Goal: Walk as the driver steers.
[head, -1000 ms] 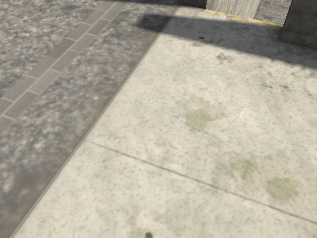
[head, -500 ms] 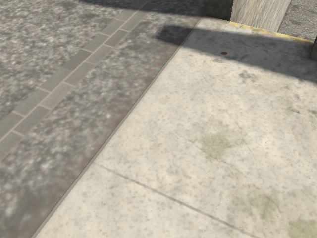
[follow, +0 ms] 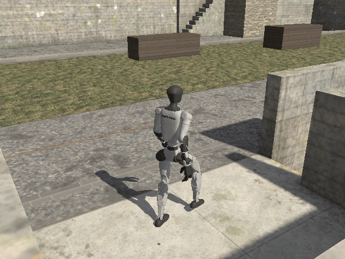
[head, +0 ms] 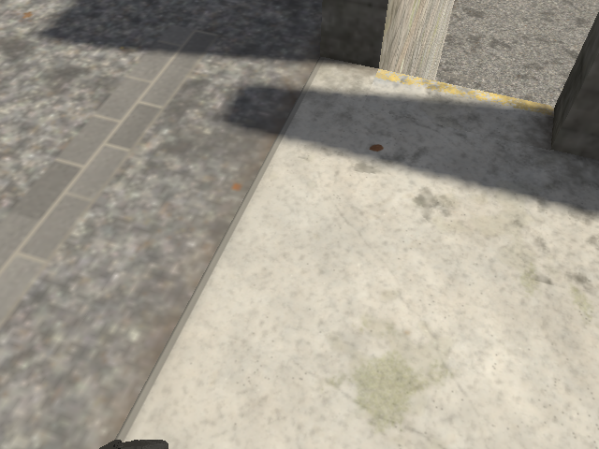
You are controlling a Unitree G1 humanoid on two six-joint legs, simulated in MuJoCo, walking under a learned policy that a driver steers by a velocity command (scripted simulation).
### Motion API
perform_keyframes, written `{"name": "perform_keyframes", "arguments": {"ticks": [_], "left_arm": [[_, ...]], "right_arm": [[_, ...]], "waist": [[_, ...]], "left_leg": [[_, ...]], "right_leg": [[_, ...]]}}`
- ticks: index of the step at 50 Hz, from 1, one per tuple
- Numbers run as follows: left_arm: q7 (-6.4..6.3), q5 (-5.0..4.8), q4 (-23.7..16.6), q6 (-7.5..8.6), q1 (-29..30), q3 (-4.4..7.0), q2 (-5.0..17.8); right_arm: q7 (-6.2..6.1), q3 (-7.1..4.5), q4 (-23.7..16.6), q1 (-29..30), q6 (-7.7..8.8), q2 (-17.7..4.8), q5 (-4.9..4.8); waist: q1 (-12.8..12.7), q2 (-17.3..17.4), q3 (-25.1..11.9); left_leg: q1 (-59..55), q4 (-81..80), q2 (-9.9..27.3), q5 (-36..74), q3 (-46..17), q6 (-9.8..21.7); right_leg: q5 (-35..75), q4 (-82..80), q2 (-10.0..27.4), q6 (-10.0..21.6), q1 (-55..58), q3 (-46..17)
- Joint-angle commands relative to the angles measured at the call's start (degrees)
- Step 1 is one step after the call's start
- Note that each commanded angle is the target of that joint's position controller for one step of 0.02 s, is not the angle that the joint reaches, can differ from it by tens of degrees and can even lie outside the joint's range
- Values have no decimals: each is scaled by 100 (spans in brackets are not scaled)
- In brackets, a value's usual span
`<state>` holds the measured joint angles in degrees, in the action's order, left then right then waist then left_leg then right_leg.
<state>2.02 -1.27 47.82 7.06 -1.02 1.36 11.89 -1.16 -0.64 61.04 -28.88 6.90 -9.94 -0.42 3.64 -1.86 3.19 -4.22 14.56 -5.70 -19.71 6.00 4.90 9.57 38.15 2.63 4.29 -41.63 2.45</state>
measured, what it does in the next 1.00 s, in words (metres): walks ahead, turning right: right foot, then left foot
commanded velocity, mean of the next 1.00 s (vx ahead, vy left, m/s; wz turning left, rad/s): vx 0.48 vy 0.00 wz -0.83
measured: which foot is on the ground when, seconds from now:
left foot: down 0.00-0.06, up 0.08-0.58, down 0.60-1.00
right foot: up 0.00-0.06, down 0.08-0.60, up 0.62-1.00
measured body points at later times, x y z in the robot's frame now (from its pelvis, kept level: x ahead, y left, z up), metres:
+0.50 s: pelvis +0.22 +0.01 +0.00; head +0.25 -0.02 +0.45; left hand +0.46 +0.24 -0.08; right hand +0.31 -0.30 -0.09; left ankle +0.39 +0.14 -0.70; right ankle +0.26 -0.06 -0.73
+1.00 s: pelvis +0.41 -0.07 +0.00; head +0.44 -0.07 +0.44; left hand +0.74 -0.09 -0.09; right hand +0.15 -0.21 -0.11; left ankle +0.37 +0.12 -0.73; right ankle +0.38 -0.26 -0.65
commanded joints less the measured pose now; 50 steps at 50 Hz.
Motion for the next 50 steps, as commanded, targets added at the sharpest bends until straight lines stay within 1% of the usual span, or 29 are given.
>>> {"name": "perform_keyframes", "arguments": {"ticks": [1, 2, 3, 4, 5, 6, 7, 8, 9, 10, 12, 14, 16, 19, 22, 25, 27, 28, 29, 30, 31, 32, 33, 34, 35, 38, 45, 48, 50], "left_arm": [[111, -17, -302, 42, -153, 99, 447], [151, 29, -224, -1, -640, 206, 697], [163, 61, -27, -51, -1484, 350, 1004], [126, 86, 200, -105, -2450, 454, 1207], [51, 149, 273, -163, -2601, 431, 1379], [34, 483, -102, -139, -1957, 301, 1344], [18, 530, -413, -191, -1608, 391, 1419], [-16, 318, -729, -253, -1001, 392, 1221], [-26, 108, -830, -304, -613, 335, 1073], [-39, 97, -920, -317, -499, 304, 1043], [-81, 114, -997, -369, -517, 316, 1009], [-187, 116, -1014, -425, -782, 376, 1151], [-338, 60, -1067, -563, -1006, 452, 1339], [-500, -52, -1261, -793, -1006, 502, 1391], [-536, -57, -1450, -874, -1004, 519, 1374], [-488, -42, -1572, -836, -1033, 538, 1364], [-443, -19, -1687, -803, -891, 497, 1248], [-417, -31, -1794, -789, -664, 451, 1153], [-376, -65, -1822, -767, -662, 389, 994], [-339, -75, -1720, -749, -1128, 267, 540], [-172, 318, -2078, -689, -622, 370, 863], [-86, 480, -2229, -651, -253, 442, 1256], [15, 490, -2156, -642, -199, 460, 1323], [103, 482, -2027, -657, -442, 445, 1235], [198, 478, -1918, -694, -683, 428, 1151], [291, 404, -1880, -789, -758, 374, 1098], [366, 355, -1858, -822, 133, 350, 1100], [466, 374, -1955, -752, 723, 242, 904], [499, 375, -2042, -668, 963, 120, 700]], "right_arm": [[-237, -164, -414, 327, 31, -1176, 24], [-303, -188, -517, 530, -31, -1245, 21], [-342, -218, -654, 842, -102, -1335, 59], [-323, -246, -871, 1408, -146, -1426, 69], [-182, -123, -1090, 1263, -109, -864, 264], [-3, 48, -1118, -5, -21, -248, 222], [108, 19, -1257, -125, 49, -575, 68], [108, -75, -1482, 519, 31, -982, 28], [54, -185, -1610, 969, -45, -1198, 92], [-13, -234, -1726, 1107, -157, -1261, 133], [-101, -289, -1885, 1226, -334, -1218, 175], [-195, -253, -2067, 1511, -376, -948, 224], [-261, -246, -2263, 1832, -452, -849, 156], [-299, -298, -2444, 2260, -553, -964, 53], [-213, -331, -2573, 2614, -482, -1027, 8], [-57, -370, -2657, 2781, -269, -1089, -54], [10, -453, -2604, 2541, -134, -1157, -125], [22, -506, -2507, 2161, -78, -1170, -179], [13, -588, -2376, 1674, -53, -1263, -218], [-8, -649, -2345, 1143, -68, -1491, -150], [-17, -609, -2505, 1432, -238, -2107, 473], [11, -652, -2502, 1710, -290, -1898, 501], [32, -558, -2519, 1706, -331, -1641, 358], [50, -518, -2519, 1657, -336, -1588, 272], [37, -487, -2491, 1611, -324, -1598, 215], [110, -431, -2354, 1290, -228, -1531, 236], [160, -402, -1901, 200, -91, -1455, 260], [109, -346, -1640, -220, -67, -1305, 279], [69, -299, -1409, -501, -61, -1242, 315]], "waist": [[-493, 843, -380], [-745, 1020, -678], [-1171, 1130, -1047], [-1756, 982, -1206], [-1354, -907, -1272], [-440, -1600, -2055], [-579, -973, -2751], [-488, 52, -2075], [-251, 829, -1264], [-109, 851, -1026], [0, 544, -699], [-85, 341, -841], [-176, 64, -1200], [-302, -318, -1250], [-467, -656, -1094], [-566, -898, -922], [-423, -897, -751], [-165, -838, -632], [75, -545, -679], [60, 221, -1240], [96, 1720, -480], [-87, 1324, -58], [-83, 816, -25], [-148, 601, -125], [-225, 681, -227], [-228, 841, -197], [227, 818, 351], [417, 745, 674], [424, 740, 788]], "left_leg": [[948, 559, 1152, 5924, 96, -413], [875, 1198, 1166, 6379, 134, -560], [1023, 2207, 1204, 6619, 105, -648], [1487, 3807, 1076, 5972, 122, -786], [2756, 6387, 136, 213, 149, -909], [4108, 8149, -294, -1924, -1037, -981], [4353, 8439, -124, -1405, -1697, -766], [4542, 7981, 106, -909, -1606, -578], [4515, 7443, 289, -635, -1473, -572], [4297, 6991, 404, -506, -1494, -607], [3880, 5936, 533, -381, -1489, -693], [3689, 5036, 394, -106, -1355, -827], [3701, 4415, 217, 205, -1391, -971], [3881, 3806, 141, 646, -1590, -1011], [3725, 3023, 121, 824, -1630, -945], [3037, 2149, 92, 644, -1583, -861], [2173, 1621, 154, 500, -1527, -772], [1496, 1186, 309, 684, -1488, -661], [602, 700, 626, 692, -1469, -519], [-457, 598, 1692, -442, -2448, -203], [-149, -469, 2615, -3004, -4478, 159], [384, -560, 2879, -3148, -4849, 399], [601, -433, 2642, -2730, -4196, 292], [774, -396, 2297, -2074, -3464, 96], [926, -416, 2028, -1584, -2878, -18], [1116, -530, 1798, -940, -1968, -102], [267, -745, 1896, 3, -742, -244], [-134, -876, 1968, 689, -322, -240], [-286, -917, 2068, 1807, -114, -181]], "right_leg": [[871, -630, -731, 64, 2038, 420], [590, -521, -899, 94, 2567, 465], [287, -393, -967, 188, 3396, 384], [500, -912, -629, 436, 4156, -82], [2660, -739, 229, 786, 5027, -1113], [4475, -463, 1284, 1871, 5931, -3468], [2683, -1360, 1656, 2261, 5981, -4280], [650, -1768, 1315, 2053, 5129, -4034], [-479, -2147, 967, 1738, 4003, -3692], [-782, -2328, 813, 1629, 3291, -3606], [-629, -2378, 291, 1341, 2452, -3077], [398, -2083, -15, 1171, 2230, -2693], [473, -1875, -66, 978, 2486, -2776], [-1270, -1896, -166, 575, 2752, -3122], [-3702, -2210, -259, 538, 2725, -3549], [-4577, -2241, -161, 635, 2581, -3949], [-4696, -2024, -155, 600, 2117, -4064], [-4815, -1772, -199, 512, 1594, -4014], [-4993, -1129, -448, 293, 976, -3609], [-5067, 469, -939, 58, 463, -2636], [-4301, 1628, -1504, -161, -1076, -1451], [-3339, 2280, -750, -186, -1537, -1378], [-2883, 2539, -583, -218, -1479, -1294], [-2549, 2765, -559, -284, -1247, -1234], [-2279, 3137, -511, -344, -1037, -1044], [-1810, 3765, -294, -404, -1051, -812], [-1343, 3148, -97, -320, -1658, -532], [-1483, 2250, -11, -140, -1680, -150], [-1767, 1478, -83, 80, -1316, 73]]}}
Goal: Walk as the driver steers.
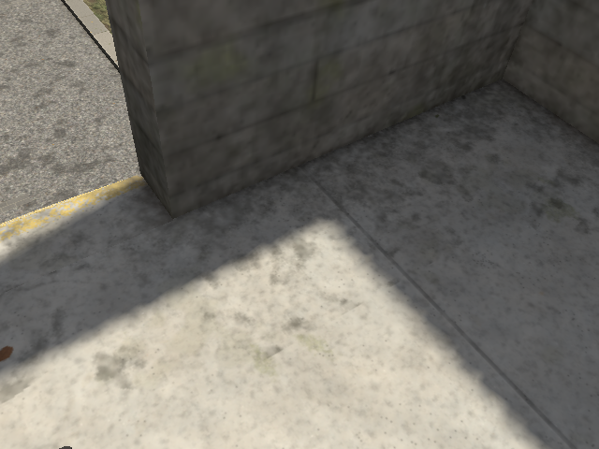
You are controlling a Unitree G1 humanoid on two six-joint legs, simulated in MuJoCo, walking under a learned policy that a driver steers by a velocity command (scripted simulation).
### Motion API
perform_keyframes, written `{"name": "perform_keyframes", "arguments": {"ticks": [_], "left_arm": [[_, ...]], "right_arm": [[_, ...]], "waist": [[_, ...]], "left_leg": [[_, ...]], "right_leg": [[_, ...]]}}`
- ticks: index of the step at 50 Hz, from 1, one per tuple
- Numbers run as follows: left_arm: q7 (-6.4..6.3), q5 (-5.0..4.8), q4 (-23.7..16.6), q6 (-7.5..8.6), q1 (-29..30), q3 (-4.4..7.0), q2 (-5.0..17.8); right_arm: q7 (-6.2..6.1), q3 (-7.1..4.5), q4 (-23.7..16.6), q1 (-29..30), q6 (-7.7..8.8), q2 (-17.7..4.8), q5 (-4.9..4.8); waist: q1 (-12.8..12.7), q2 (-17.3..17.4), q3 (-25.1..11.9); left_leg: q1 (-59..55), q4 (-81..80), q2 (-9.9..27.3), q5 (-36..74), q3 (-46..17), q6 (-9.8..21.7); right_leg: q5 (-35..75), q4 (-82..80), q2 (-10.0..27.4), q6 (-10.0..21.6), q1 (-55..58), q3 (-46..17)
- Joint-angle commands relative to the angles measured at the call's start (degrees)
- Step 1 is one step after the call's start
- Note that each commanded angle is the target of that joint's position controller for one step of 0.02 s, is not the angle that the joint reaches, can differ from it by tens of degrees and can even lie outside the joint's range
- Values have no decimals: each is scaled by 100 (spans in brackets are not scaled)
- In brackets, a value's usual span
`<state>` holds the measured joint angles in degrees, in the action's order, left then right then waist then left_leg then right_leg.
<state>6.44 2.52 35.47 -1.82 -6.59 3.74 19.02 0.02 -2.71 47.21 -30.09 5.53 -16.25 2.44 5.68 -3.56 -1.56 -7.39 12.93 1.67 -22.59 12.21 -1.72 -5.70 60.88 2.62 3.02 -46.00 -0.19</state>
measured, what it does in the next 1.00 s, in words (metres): walks ahead, turning left: right foot, then left foot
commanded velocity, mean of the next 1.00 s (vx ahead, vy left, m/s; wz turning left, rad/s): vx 0.70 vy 0.00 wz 0.60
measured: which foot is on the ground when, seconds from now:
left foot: down 0.00-0.14, up 0.16-0.54, down 0.56-0.92, up 0.94-1.00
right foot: up 0.00-0.10, down 0.12-0.56, up 0.58-0.90, down 0.92-1.00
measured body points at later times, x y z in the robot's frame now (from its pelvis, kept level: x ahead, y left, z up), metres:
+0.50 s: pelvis +0.43 -0.03 -0.02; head +0.46 -0.02 +0.43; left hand +0.36 +0.22 -0.15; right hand +0.64 -0.26 -0.12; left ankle +0.64 +0.07 -0.68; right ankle +0.22 -0.11 -0.72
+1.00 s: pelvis +0.79 +0.02 +0.00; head +0.80 +0.06 +0.45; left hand +0.71 +0.32 -0.10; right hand +1.09 -0.12 -0.07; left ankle +0.66 +0.04 -0.66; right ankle +0.96 -0.03 -0.73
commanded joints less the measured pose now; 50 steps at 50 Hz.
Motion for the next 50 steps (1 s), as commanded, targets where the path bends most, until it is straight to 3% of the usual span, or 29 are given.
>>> {"name": "perform_keyframes", "arguments": {"ticks": [1, 3, 5, 6, 7, 8, 9, 10, 12, 15, 19, 23, 26, 28, 29, 30, 31, 32, 34, 35, 39, 40, 42, 45, 46, 47, 48, 49, 50], "left_arm": [[47, -5, -842, 260, 1585, -177, -97], [-52, 11, -764, 291, 1300, -220, -101], [-242, 41, -307, 343, -341, -57, 228], [-361, 94, 113, 421, -1766, 80, 491], [-497, 245, 267, 460, -2089, 255, 1182], [-539, 138, 170, 502, -2233, 295, 1312], [-586, 129, 394, 523, -1994, 246, 1079], [-595, 116, 565, 575, -1767, 160, 797], [-609, 3, 647, 665, -1227, 30, 309], [-584, -169, 879, 808, -1250, -67, -80], [-541, -145, 1086, 979, -1244, -124, -260], [-742, -179, 1183, 1013, -1295, -91, 166], [-944, -141, 994, 861, -918, 87, 800], [-873, -161, 831, 699, -257, 169, 882], [-679, -5, 648, 738, -155, -82, -90], [-678, -91, 149, 800, -1048, -204, -352], [-667, -74, -22, 949, -1055, -262, -43], [-674, -94, 97, 1024, -841, -224, 296], [-721, 63, 85, 882, -618, -254, 255], [-752, -249, 7, 936, -719, -100, 508], [-1018, -84, -522, 821, 429, -179, 124], [-659, -249, -829, 687, 31, -514, -697], [-300, -340, -292, 599, -502, -245, 90], [-248, -317, 493, 654, -2426, -38, 654], [-320, -380, 777, 732, -2900, -86, 661], [-453, -232, 579, 853, -2671, -117, 818], [-529, 80, 36, 845, -1892, -72, 891], [-696, 49, 4, 951, -1446, 31, 1048], [-705, -287, -135, 940, -590, 82, 960]], "right_arm": [[-68, -75, 101, -478, 61, -629, 34], [-114, -58, 271, -271, -5, -850, -33], [-149, -76, 479, -224, -92, -1247, -111], [-138, -72, 400, 167, -84, -1294, -226], [37, 123, 41, -69, -33, -383, -348], [60, 49, -168, 17, 46, -501, -474], [18, -82, -321, 939, 32, -843, -448], [53, -17, -372, 972, 36, -542, -415], [159, 8, -31, 527, -170, -220, -254], [273, -19, 77, 563, -433, 20, -180], [343, 41, -401, 1730, -433, 135, -234], [480, 104, -632, 2180, -364, -22, -191], [428, -63, -181, 651, -429, -578, -163], [241, -381, 360, -1207, -496, -1135, -208], [146, -459, 306, -482, -510, -1330, -353], [196, -477, 29, 168, -514, -1709, -171], [160, -530, -307, 543, -519, -1714, -64], [149, -478, -378, 919, -464, -1345, -60], [164, -344, -222, 1197, -323, -1044, -206], [207, -195, -707, 1761, 54, -614, -333], [-66, -391, -824, 1999, 191, -1241, -485], [92, -339, -481, 859, 324, -1129, 54], [266, -541, -728, 842, 324, -1440, 113], [368, -478, -1572, 2006, 397, -1214, -98], [425, -106, -1481, 1547, 449, -573, -262], [475, 105, -1539, 821, 412, 204, -234], [285, -17, -1264, -469, 331, 3, -107], [196, -140, -1377, 497, 146, -602, 1], [77, -206, -1414, 614, -26, -954, 137]], "waist": [[177, 935, 1291], [-235, 1072, 1057], [-1210, 1386, 0], [-2061, 1338, -664], [-1660, 41, -1673], [-1584, -102, -2544], [-1586, 498, -1402], [-1247, 394, -416], [-673, 112, 292], [-400, -142, 694], [-356, -344, 1169], [-214, 16, 989], [638, -208, -9], [1606, 202, -765], [830, 1711, 48], [-192, 1923, -826], [-132, 1334, -1364], [-375, 162, -247], [-824, -556, 550], [-978, -441, 184], [-717, -488, 379], [-823, 1069, -1510], [-641, 405, -291], [-1511, 630, -3], [-1401, 737, -942], [-1009, -560, -1964], [-590, -699, -2211], [-712, -318, -1001], [-366, -415, -1056]], "left_leg": [[-16, -779, 1408, 2835, -642, 555], [138, -307, 1422, 6173, -231, 694], [436, 1742, 1624, 8773, -355, 883], [1650, 3465, 1411, 7726, -361, 855], [3909, 5732, 545, 2227, -551, 763], [4630, 7068, -25, -248, -1517, 857], [5048, 7121, 195, 522, -1813, 915], [5065, 6767, 383, 822, -1697, 877], [4592, 6217, 657, 1066, -1640, 752], [4743, 6146, 721, 1246, -1505, 657], [4974, 5145, 468, 2380, -894, 722], [4022, 3333, -38, 3054, -122, 1076], [2185, 3000, -727, 2676, 99, 1229], [-46, 2389, -487, 2367, -848, 1839], [-146, 2625, -210, 3063, -1684, 1886], [-1031, 2100, 659, 3745, -4190, 2883], [-1237, 643, 1317, 1431, -5797, 3169], [-6, 46, 1262, 1079, -5732, 2738], [1788, 249, 967, 3960, -4553, 2383], [2158, 12, 828, 3935, -4625, 2397], [2987, 710, -488, 5940, -2742, 1426], [2538, 1143, -945, 5755, -2084, 905], [2913, 1332, -1048, 5404, -2462, 375], [3455, 2369, -737, 6000, -3626, -221], [3115, 3074, -839, 4571, -3365, -592], [3870, 4643, -1435, -769, -2842, -902], [4308, 6072, -1343, -3027, -2362, -1041], [4420, 6752, -761, -2680, -1984, -946], [3946, 6713, -427, -2005, -1962, -839]], "right_leg": [[-448, -1212, -170, 352, -560, 478], [-1032, -2028, -632, 665, 888, 1000], [-1401, -2241, -1012, 907, 3234, 969], [-812, -2886, -577, 1058, 5310, 266], [-3024, -3214, 1250, 1154, 7481, -2004], [-3447, -3997, 2440, 1118, 7618, -4358], [-2511, -4232, 2024, 769, 6580, -3432], [-1624, -4388, 1847, 690, 5588, -2520], [-1070, -4838, 1218, 318, 4384, -1141], [-59, -5197, 950, 84, 3920, -63], [2088, -5482, 439, -167, 3576, 1287], [4801, -5275, 578, -304, 4181, 1771], [7374, -3044, 823, -388, 4667, 1670], [4942, 960, 541, -329, 3548, 1403], [-1840, 3169, -718, -283, 1654, 1166], [-2492, 4397, -806, -447, 246, 104], [-2272, 4108, -631, -305, -218, -501], [-1646, 3373, -332, -328, -195, -529], [-1574, 2605, 12, -518, 568, -445], [-1756, 2251, -43, -561, 1062, -993], [-812, -1251, -492, -794, 1803, -188], [-700, -1682, -642, -1067, 3308, -103], [710, -2510, -1109, -955, 3442, 35], [1778, -3684, -697, -162, 4611, -538], [3575, -3873, 358, 621, 5522, -938], [7437, -2904, 1886, 2092, 6906, -2440], [8465, -2857, 3162, 3201, 6740, -3608], [7546, -3082, 2476, 2440, 5338, -2825], [5542, -3549, 2028, 1792, 4354, -2242]]}}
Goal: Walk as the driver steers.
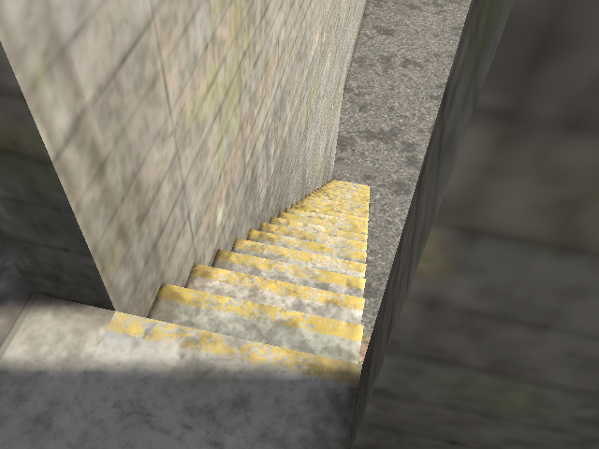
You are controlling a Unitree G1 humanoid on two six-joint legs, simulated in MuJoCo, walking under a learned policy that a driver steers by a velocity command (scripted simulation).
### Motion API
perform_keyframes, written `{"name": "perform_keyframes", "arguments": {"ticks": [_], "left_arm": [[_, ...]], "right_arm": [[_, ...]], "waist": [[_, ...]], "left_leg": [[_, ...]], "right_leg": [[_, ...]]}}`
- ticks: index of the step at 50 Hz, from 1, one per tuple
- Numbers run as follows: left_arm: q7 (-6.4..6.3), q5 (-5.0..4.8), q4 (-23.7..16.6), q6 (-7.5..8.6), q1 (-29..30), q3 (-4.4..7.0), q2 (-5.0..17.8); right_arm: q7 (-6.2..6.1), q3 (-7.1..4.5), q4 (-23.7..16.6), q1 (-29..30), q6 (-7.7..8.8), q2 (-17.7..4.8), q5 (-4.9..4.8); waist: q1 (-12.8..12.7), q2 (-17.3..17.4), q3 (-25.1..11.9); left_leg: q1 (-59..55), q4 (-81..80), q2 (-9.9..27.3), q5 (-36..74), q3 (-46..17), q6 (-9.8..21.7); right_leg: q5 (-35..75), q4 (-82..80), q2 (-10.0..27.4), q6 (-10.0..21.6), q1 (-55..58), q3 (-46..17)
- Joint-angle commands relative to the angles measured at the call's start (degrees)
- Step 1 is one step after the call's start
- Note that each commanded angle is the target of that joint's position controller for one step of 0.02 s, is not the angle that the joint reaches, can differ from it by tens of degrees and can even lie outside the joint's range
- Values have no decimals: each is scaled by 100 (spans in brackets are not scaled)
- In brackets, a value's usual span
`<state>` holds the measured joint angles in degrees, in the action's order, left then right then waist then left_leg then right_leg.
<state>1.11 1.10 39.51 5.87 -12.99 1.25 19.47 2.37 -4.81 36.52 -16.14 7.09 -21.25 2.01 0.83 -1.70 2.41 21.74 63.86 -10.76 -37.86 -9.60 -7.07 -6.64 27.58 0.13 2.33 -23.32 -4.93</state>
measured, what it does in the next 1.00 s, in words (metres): steps on the spot: left foot, then right foot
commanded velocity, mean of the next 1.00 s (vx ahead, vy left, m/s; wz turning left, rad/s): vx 0.03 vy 0.01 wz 0.12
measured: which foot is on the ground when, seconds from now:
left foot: up 0.00-0.20, down 0.22-1.00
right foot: down 0.00-0.24, up 0.26-0.50, down 0.52-0.80, up 0.82-1.00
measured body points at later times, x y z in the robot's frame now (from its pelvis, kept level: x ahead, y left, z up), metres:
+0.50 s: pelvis +0.03 -0.01 +0.01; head +0.05 +0.01 +0.46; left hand +0.03 +0.30 -0.10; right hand +0.30 -0.18 -0.05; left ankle +0.00 +0.09 -0.73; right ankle +0.09 -0.13 -0.71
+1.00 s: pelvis +0.01 +0.03 +0.02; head +0.04 +0.04 +0.47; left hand +0.16 +0.30 -0.08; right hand +0.14 -0.26 -0.05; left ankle -0.03 +0.10 -0.73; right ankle +0.00 -0.11 -0.65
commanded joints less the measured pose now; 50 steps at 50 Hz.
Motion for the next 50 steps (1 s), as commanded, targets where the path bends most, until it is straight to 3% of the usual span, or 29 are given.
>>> {"name": "perform_keyframes", "arguments": {"ticks": [1, 2, 5, 8, 10, 12, 13, 14, 15, 16, 18, 22, 25, 26, 27, 28, 29, 32, 35, 37, 39, 40, 41, 42, 43, 45, 46, 48, 50], "left_arm": [[-201, -326, -735, 150, 583, 196, 477], [-276, -342, -702, 128, 720, 121, 369], [-525, -131, -717, 199, 840, 455, 1168], [-604, 43, -752, 157, 593, 616, 1402], [-523, 159, -675, 170, 513, 631, 1313], [-448, 178, -538, 241, -196, 481, 729], [-463, 82, -923, 268, -286, 274, 174], [-492, -135, -1009, 262, 370, 333, 542], [-476, -151, -1021, 172, 669, 362, 639], [-505, 13, -925, 109, 517, 465, 841], [-485, 295, -658, 22, 123, 333, 712], [-70, 65, -249, -123, -178, 98, 317], [319, -218, -7, -34, -43, -85, -137], [361, -331, -165, 16, 27, -86, -70], [317, -316, -498, 114, 480, 43, 725], [238, -5, -614, 143, 967, 340, 1472], [162, 64, -509, 150, 760, 434, 1469], [41, -77, -328, 167, 205, 419, 1067], [-127, -24, -188, 196, -320, 394, 810], [-157, -15, -215, 153, 118, 387, 705], [-29, 11, -469, -105, 1022, 325, 706], [75, 138, -465, -230, 751, 199, 358], [197, 214, -610, -273, 196, 37, -257], [238, 232, -613, -195, 81, 79, 92], [184, 193, -341, -128, 185, 230, 504], [22, 316, -54, -97, -62, 388, 647], [96, 433, -68, -68, 28, 324, 399], [385, 221, -42, -67, 209, 222, 128], [631, 95, -260, -40, 841, 104, -48]], "right_arm": [[-198, 49, -332, -447, -283, -487, 324], [-135, 215, -375, -353, -294, -149, 367], [299, 496, -575, -278, -409, 229, 96], [559, 360, -533, -152, -433, -171, -15], [466, 150, -406, -391, -339, -436, -91], [203, -156, -572, -345, -207, -994, -51], [73, -316, -688, -235, -149, -1667, 4], [64, -318, -631, -350, -8, -1405, 161], [-9, -290, -521, -258, 25, -1196, 97], [-16, -139, -592, 92, 1, -837, -38], [9, 34, -721, 660, -56, -436, -209], [-71, 71, -1013, 950, -66, -453, -218], [261, 500, -804, 1025, -225, 340, -582], [361, 574, -670, 519, -306, 492, -556], [311, 392, -627, -339, -365, 111, -442], [30, 141, -783, -355, -323, -616, -263], [-169, 26, -868, 170, -315, -902, -171], [-533, 119, -1010, 601, -295, -558, -161], [-568, 193, -1140, 684, -244, -201, -35], [-564, 193, -985, 338, -316, -80, 94], [-436, 138, -611, -473, -296, -48, -117], [-389, -20, -446, -915, -259, -337, -211], [-485, -291, -574, -1159, -194, -1102, -151], [-492, -279, -654, -922, -206, -1150, 184], [-479, -185, -844, -324, -188, -748, 68], [-474, -3, -1207, 1048, -149, -232, -94], [-587, 10, -1183, 1153, -200, -243, -138], [-806, -58, -1195, 840, -373, -367, -24], [-784, -201, -765, -206, -539, -563, 30]], "waist": [[146, -357, -1315], [239, -353, -1246], [131, -148, -1010], [-219, -464, -899], [-122, -512, -898], [-256, 267, -981], [-422, 1662, -1367], [65, 733, -580], [86, 825, -480], [-150, 992, -458], [-434, 744, -399], [-206, 530, -641], [-354, 15, -682], [-197, 200, -954], [421, -78, -1064], [543, -288, -814], [287, -295, -703], [-132, -508, -722], [-359, -698, -672], [-71, -315, -677], [403, -303, -650], [377, -167, -850], [204, 1115, -1044], [200, 1364, -685], [23, 521, -483], [-588, 619, -496], [-621, 720, -524], [-311, 628, -313], [193, 626, -214]], "left_leg": [[902, 1491, 1058, -97, 273, -193], [574, 1101, 1249, 269, 371, -107], [-179, -565, 1458, 832, 1071, -33], [-344, -2004, 1538, 1659, 1263, 210], [-806, -2886, 1271, 2620, 1277, 783], [-1547, -3622, 1637, 5130, 427, 2061], [-2200, -4464, 3318, 6660, -2061, 3740], [-1658, -4568, 3256, 5561, -2208, 3355], [-1338, -4718, 2708, 4209, -1517, 2747], [-1173, -4756, 2433, 3453, -1450, 2477], [-793, -4796, 2352, 3205, -1219, 2170], [-538, -4364, 2044, 3396, -488, 1825], [-241, -3472, 1580, 2502, -138, 1107], [-142, -3426, 1312, 2294, -64, 755], [-708, -3400, 1122, 1725, 137, 540], [-784, -3096, 820, 2010, 689, 544], [-1005, -2912, 822, 2040, 943, 620], [-291, -2467, 825, 1868, 875, 794], [381, -1065, 820, 41, 590, 784], [63, -1986, 1017, 576, 450, 737], [-1370, -4342, 748, 2907, 943, 963], [-2538, -4480, 1042, 4042, 853, 1464], [-3693, -4398, 2785, 6579, -801, 3009], [-2950, -4912, 4331, 6625, -2182, 3867], [-2228, -5177, 3951, 6065, -1453, 3383], [-1090, -5191, 2738, 5329, 161, 2389], [-721, -5378, 2323, 4727, 892, 2194], [-638, -5716, 1838, 3239, 1509, 1938], [-1681, -5574, 2181, 2294, 1346, 2054]], "right_leg": [[4328, -505, 1862, 1523, 1424, -1370], [3877, -732, 1597, 1351, 978, -935], [3182, -998, 1073, 942, 463, 203], [2236, -793, 1476, 862, 785, 111], [1051, -433, 1907, 700, 714, -33], [-697, 592, 1646, 5, 190, 418], [-2760, 1813, 406, -765, -702, 1342], [-2831, 2392, 66, -923, -1350, 315], [-2434, 2821, 208, -829, -1288, 82], [-2211, 3332, 162, -777, -1276, 20], [-1949, 3553, 232, -711, -1092, 6], [-1612, 1961, 327, -886, 4, 474], [352, -232, 405, -892, 1133, 659], [1319, 51, 380, -684, 1641, 565], [2331, -95, 749, 60, 1121, -89], [1713, -89, 947, 906, 403, -583], [1156, -379, 949, 1094, 3, -923], [1695, -528, 1376, 1468, 966, -1777], [2085, -616, 1746, 1772, 1267, -2249], [1719, -579, 1427, 1313, 1047, -1958], [1151, -366, 738, 935, 329, -1498], [134, -24, 456, 609, -451, -1335], [-1684, 1267, -448, -203, -1765, -437], [-2715, 2375, -61, -730, -2301, -491], [-2378, 3374, 308, -766, -1867, -357], [-1685, 4505, 157, -773, -987, 197], [-1404, 4567, 137, -639, -603, 551], [-1232, 3406, -9, -577, -98, 1152], [-1385, 2250, 104, -425, -522, 1194]]}}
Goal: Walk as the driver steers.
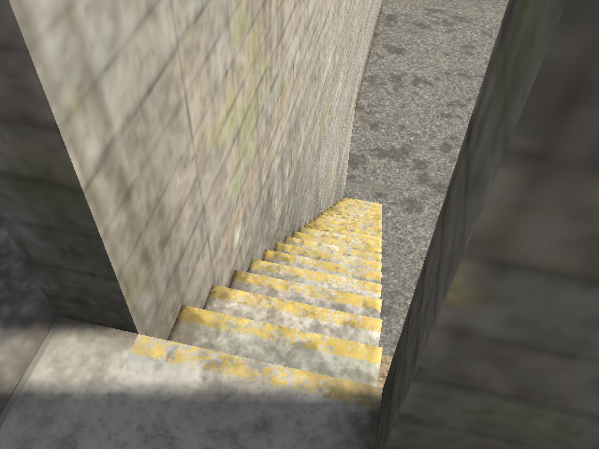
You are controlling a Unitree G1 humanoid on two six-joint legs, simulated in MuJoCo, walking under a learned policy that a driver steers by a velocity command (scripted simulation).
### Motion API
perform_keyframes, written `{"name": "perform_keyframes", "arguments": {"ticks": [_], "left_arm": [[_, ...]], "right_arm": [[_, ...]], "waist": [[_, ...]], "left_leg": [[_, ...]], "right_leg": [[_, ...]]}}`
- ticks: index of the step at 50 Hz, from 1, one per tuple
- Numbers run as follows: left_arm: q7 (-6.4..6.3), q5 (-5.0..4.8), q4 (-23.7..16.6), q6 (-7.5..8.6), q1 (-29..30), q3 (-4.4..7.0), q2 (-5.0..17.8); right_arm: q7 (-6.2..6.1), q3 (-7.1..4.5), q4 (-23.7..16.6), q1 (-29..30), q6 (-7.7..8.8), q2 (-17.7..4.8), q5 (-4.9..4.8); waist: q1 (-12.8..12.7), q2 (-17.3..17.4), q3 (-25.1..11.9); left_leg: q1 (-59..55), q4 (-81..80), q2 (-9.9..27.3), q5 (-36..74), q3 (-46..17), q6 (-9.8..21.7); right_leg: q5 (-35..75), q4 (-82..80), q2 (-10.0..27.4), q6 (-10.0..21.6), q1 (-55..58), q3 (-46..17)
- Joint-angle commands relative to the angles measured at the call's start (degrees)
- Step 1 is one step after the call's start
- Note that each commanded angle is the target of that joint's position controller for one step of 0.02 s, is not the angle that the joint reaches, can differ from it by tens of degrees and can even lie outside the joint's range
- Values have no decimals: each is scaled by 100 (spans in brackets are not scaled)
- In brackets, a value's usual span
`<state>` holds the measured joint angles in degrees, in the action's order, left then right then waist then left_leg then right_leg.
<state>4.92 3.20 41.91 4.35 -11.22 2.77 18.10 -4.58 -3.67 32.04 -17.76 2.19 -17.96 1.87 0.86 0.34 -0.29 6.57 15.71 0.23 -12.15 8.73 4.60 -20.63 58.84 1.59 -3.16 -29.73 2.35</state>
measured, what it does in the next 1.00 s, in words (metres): steps on the spot: right foot, then left foot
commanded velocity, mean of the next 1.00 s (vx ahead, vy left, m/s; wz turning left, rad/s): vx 0.08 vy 0.08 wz -0.22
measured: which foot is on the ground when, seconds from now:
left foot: down 0.00-0.18, up 0.20-0.40, down 0.42-0.66, up 0.68-1.00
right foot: up 0.00-0.14, down 0.16-0.42, up 0.44-0.64, down 0.66-1.00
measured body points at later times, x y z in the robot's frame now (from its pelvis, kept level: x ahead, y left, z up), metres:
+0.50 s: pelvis +0.05 +0.03 -0.03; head +0.09 +0.04 +0.42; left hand +0.30 +0.25 -0.14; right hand +0.05 -0.27 -0.11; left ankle +0.17 +0.13 -0.75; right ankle -0.04 -0.07 -0.69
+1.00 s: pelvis +0.03 +0.08 -0.01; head +0.06 +0.07 +0.44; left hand +0.24 +0.31 -0.09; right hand +0.06 -0.20 -0.13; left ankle +0.01 +0.22 -0.73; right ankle -0.02 -0.04 -0.75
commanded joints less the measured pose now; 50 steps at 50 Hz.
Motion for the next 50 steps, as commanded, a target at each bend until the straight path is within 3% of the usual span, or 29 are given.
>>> {"name": "perform_keyframes", "arguments": {"ticks": [1, 7, 9, 10, 11, 13, 14, 16, 17, 18, 19, 20, 21, 22, 23, 24, 25, 28, 31, 33, 34, 35, 36, 38, 39, 40, 42, 47, 50], "left_arm": [[283, -110, -562, 87, 903, -120, -60], [193, -178, -473, 229, 559, -176, 32], [9, -111, -267, 277, -633, -17, 311], [-255, -125, -41, 342, -1651, 87, 864], [-294, -18, 299, 463, -2443, 82, 682], [-130, 8, 162, 503, -1741, 101, 487], [-262, -205, -592, 372, -503, 364, 747], [-18, -49, -1124, 292, 1142, 570, 1273], [-386, -228, -602, -350, 674, 628, 947], [-616, -615, -986, -435, 335, 655, 1038], [-732, -693, -927, -493, 349, 666, 1069], [-649, -287, -862, -649, 379, 610, 781], [-606, -201, -1105, -682, 459, 469, 186], [-583, -172, -1029, -738, -270, 315, -327], [-515, -271, -915, -781, -975, 343, -148], [-513, -254, -703, -833, -879, 360, 11], [-549, -297, -643, -882, -533, 355, 143], [-539, -348, -570, -894, -405, 117, -6], [-652, -266, -370, -864, -415, 24, 95], [-711, -155, -291, -818, -563, 44, 484], [-719, -108, -371, -861, -401, 165, 1090], [-694, -15, -500, -853, -114, 195, 982], [-773, 81, -489, -727, 372, 156, 825], [-903, -63, -577, -620, 1146, 21, 338], [-838, -132, -668, -728, 877, -20, 139], [-494, -281, -887, -233, 880, -12, 159], [-418, -37, -974, 119, 979, 65, 133], [-830, -203, -721, 14, -373, 509, 953], [-870, -1, -748, -37, -271, 564, 961]], "right_arm": [[-59, -344, -87, -459, -130, -896, 26], [79, -80, 620, -235, -321, -428, 76], [82, 99, 709, 105, -357, -83, 232], [92, 221, 340, 678, -338, 159, 295], [259, 266, 386, 785, -298, 180, 203], [281, 154, 569, 846, -254, -235, 170], [179, -90, 202, 486, 434, -679, 267], [89, -172, 681, -509, 723, -629, -137], [241, -101, 566, 309, 209, -352, -442], [163, -231, 330, 746, 115, -338, -579], [111, -231, 298, 573, -36, -256, -545], [154, -74, 583, -563, -212, -233, -219], [146, -215, 694, -1052, -215, -764, 35], [152, -229, 531, -983, -243, -1197, -3], [148, -274, 310, -332, -339, -1279, 84], [151, -193, 188, 290, -380, -937, 79], [162, -34, 180, 805, -412, -490, 48], [247, 95, 367, 1102, -443, -302, 67], [414, -92, 678, 449, -542, -738, -47], [458, -97, 656, 197, -485, -566, -107], [442, -15, 316, 438, -458, -221, -191], [370, -127, 352, 614, -509, -631, -130], [240, -442, 225, 833, -427, -1185, -496], [92, -431, 570, 122, -450, -903, -410], [282, -270, 826, -151, -586, -526, 71], [387, -104, 849, -473, -59, -213, 267], [477, -133, 998, -141, 188, -416, -59], [698, 137, 557, 552, -79, -97, -21], [732, 29, 588, 361, 22, -365, -34]], "waist": [[350, 402, 97], [-93, 407, -140], [-810, -247, -565], [-1227, -1313, -783], [-1256, -1073, -703], [-855, -549, -138], [-152, -1638, -469], [851, -482, 84], [371, -1186, 693], [165, -1160, 426], [276, -1103, 150], [525, -898, -356], [612, 217, -652], [232, 1569, -956], [-23, 1868, -1392], [-155, 1183, -925], [-227, 835, -353], [-297, 1326, -154], [-135, 1512, -120], [-79, 562, -182], [-158, -1309, -32], [-313, -1117, 114], [-115, -765, 303], [251, -1037, 511], [205, -666, 641], [363, -1459, 226], [179, -301, 265], [-551, -685, 85], [-419, -857, -103]], "left_leg": [[-663, -666, 1388, -389, -679, 1038], [-628, -65, 1762, -945, -785, 1039], [1290, 1482, 1087, -766, -307, 267], [3539, 3183, 125, -1986, -363, -719], [4526, 4378, 227, -1943, -1979, -1285], [5129, 6259, 98, -1459, -1925, -1637], [3681, 5563, 243, -2538, -1450, -1294], [537, 2569, -59, -1821, -659, -1059], [1202, 2664, -464, -257, -102, -1124], [1183, 1985, -893, 498, -324, -1172], [793, 1594, -869, 680, -606, -1198], [20, 1298, -425, 1075, -579, -1053], [-621, 883, 867, 2062, -1563, -711], [-464, 636, 2395, 4190, -3110, 24], [-186, 481, 2853, 4640, -3795, 929], [425, 485, 2466, 3961, -3533, 1005], [1069, 569, 1922, 3176, -2832, 796], [995, 462, 930, 2199, -1683, 190], [586, 652, 746, 1985, -2252, 139], [1690, 1044, 447, -25, -2204, -390], [2227, 2038, -302, -1268, -1273, -697], [1669, 3703, -182, -2042, -1058, -802], [1926, 4914, 49, -1995, -1397, -892], [2564, 5517, 101, -1456, -1361, -1058], [2289, 5493, 6, -1332, -1018, -968], [2185, 6284, -5, -1273, -1128, -941], [2522, 5597, 325, -909, -1161, -877], [1920, 2378, 499, -1386, -468, -1014], [1296, 1225, 260, -391, -309, -657]], "right_leg": [[10, -1592, 27, 235, -100, 424], [1323, -3697, -45, 997, 969, 488], [1323, -3547, 806, 1419, 3211, -899], [2346, -3698, 2386, 2414, 4702, -3592], [1291, -3914, 2661, 2285, 4772, -4136], [1510, -3636, 1980, 1701, 3802, -2984], [4066, -3438, 1168, 2345, 2761, -1992], [3817, -3842, 496, 1657, 126, -1281], [3816, -3298, -425, 1224, 576, -903], [3857, -3515, 33, 1237, 571, -1402], [3432, -3410, 131, 1179, 738, -1777], [2495, -2562, -348, 727, 707, -1466], [656, -1537, -866, 298, -109, -1159], [-1941, -81, -1289, 102, -36, -728], [-2212, 1242, -1051, 44, 148, -692], [-1736, 1782, -850, 53, 235, -927], [-1374, 1745, -798, 87, 454, -1125], [-1282, -1106, -608, 115, 1231, -682], [-122, -3390, -774, 345, 1991, -112], [776, -4180, 135, 691, 3082, -1018], [831, -4492, 1448, 1239, 2326, -2069], [1168, -4495, 1992, 1800, 1222, -1978], [1054, -4538, 1854, 2042, 925, -1992], [1085, -4439, 1178, 1633, 1376, -1068], [2209, -4190, 1021, 1590, 1345, -436], [2274, -4643, 1629, 2193, 1516, -1291], [1210, -4675, 1533, 1967, 2188, -818], [2862, -4367, 1881, 2057, 3413, -430], [2407, -4413, 2164, 1795, 3436, -336]]}}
